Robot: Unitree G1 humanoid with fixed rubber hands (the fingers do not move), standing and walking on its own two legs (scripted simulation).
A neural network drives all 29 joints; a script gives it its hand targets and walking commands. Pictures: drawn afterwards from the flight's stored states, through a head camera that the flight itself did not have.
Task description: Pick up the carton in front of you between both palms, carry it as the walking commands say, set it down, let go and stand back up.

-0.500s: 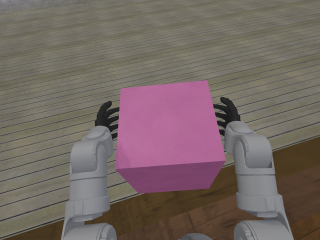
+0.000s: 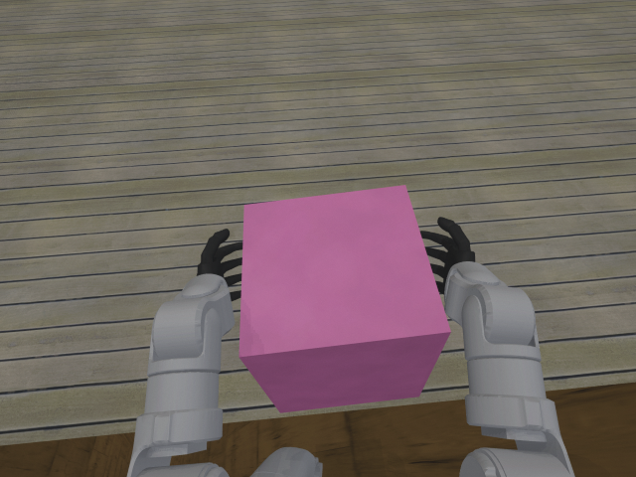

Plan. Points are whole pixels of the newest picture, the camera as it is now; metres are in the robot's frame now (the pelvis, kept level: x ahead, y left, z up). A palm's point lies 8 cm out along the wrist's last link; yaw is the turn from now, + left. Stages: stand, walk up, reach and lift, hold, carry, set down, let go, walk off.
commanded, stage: carry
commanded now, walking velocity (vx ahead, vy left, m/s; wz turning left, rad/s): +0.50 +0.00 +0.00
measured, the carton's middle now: (338, 307) +0.33 +0.03 +0.01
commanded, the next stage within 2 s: none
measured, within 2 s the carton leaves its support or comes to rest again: neither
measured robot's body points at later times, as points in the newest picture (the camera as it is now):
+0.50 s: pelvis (341, 367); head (365, 174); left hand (296, 184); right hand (444, 203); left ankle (319, 458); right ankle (371, 476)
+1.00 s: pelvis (373, 257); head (403, 84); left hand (318, 159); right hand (418, 158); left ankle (322, 380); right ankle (373, 355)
